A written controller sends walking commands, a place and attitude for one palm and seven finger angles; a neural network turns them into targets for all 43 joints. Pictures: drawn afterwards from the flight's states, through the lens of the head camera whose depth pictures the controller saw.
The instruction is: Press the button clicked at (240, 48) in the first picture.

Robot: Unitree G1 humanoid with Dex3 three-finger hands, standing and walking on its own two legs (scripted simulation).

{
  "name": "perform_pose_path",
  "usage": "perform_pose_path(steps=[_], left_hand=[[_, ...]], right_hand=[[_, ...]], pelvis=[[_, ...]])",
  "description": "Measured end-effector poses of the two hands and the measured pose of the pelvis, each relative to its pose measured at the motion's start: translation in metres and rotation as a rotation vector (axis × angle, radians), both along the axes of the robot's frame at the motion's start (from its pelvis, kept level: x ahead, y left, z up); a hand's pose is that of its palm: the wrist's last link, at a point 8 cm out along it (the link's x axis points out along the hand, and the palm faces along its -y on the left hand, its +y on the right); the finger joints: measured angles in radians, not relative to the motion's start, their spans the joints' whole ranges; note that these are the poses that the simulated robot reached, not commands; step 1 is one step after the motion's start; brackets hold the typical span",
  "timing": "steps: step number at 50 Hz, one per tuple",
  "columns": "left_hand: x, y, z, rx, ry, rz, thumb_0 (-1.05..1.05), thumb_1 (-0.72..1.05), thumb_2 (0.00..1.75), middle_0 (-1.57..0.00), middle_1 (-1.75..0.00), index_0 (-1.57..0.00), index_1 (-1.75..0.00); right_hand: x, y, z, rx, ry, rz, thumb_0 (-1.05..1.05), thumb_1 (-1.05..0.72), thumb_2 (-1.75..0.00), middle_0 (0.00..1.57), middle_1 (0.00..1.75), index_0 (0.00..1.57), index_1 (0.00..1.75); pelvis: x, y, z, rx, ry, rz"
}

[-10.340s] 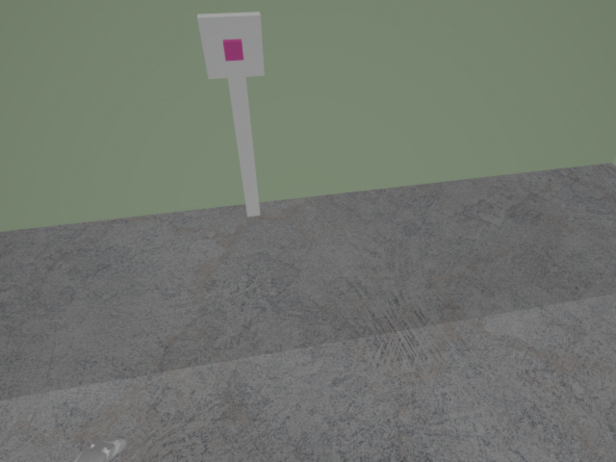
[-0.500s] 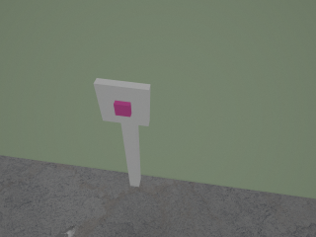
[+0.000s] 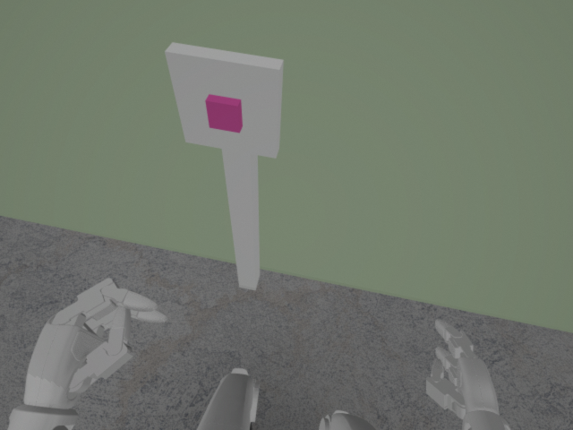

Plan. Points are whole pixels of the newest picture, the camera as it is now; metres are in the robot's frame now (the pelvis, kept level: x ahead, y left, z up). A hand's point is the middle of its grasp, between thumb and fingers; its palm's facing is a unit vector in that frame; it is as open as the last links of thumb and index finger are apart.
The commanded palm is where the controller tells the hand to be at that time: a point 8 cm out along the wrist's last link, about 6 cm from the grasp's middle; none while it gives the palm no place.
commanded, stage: raise the hand and make a fist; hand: left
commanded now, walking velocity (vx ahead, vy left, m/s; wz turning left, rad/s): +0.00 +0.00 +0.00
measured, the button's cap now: (225, 112) +0.58 +0.18 +0.10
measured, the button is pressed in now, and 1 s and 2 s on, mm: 0 0 0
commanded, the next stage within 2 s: aim a knuckle at the button in 1.40 s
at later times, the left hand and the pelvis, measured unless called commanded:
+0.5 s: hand (134, 323) +0.22 +0.21 +0.06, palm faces -0.14 -0.99 -0.02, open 3.1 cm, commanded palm +0.20 +0.28 +0.08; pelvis +0.01 +0.04 +0.02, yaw -2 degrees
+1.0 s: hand (103, 296) +0.24 +0.24 +0.10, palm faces -0.06 -1.00 -0.07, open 3.1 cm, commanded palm +0.21 +0.30 +0.10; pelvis +0.01 +0.04 +0.03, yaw -1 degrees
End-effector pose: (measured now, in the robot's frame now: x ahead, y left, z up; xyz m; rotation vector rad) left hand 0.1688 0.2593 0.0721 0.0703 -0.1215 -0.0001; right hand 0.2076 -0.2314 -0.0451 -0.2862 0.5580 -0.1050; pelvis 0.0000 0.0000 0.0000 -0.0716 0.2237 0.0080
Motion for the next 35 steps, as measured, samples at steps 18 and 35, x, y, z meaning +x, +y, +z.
perform_pose_path(steps=[18,35], left_hand=[[0.035,0.016,0.004,-0.008,0.143,-0.028,0.01,0.9,0.9,-1.23,-1.43,-1.23,-1.42],[0.042,0.03,0.018,-0.018,0.147,-0.045,0.01,0.9,0.9,-1.29,-1.5,-1.3,-1.49]], right_hand=[[-0.076,0.007,-0.014,0.033,0.204,-0.151,0.01,-0.9,-0.9,0.2,0.3,0.2,0.3],[-0.011,0.05,0.028,0.054,0.026,-0.03,0.01,-0.9,-0.9,0.2,0.3,0.2,0.3]], pelvis=[[0.008,0.026,0.018,0.014,0.019,-0.034],[0.013,0.043,0.029,-0.006,-0.009,-0.016]])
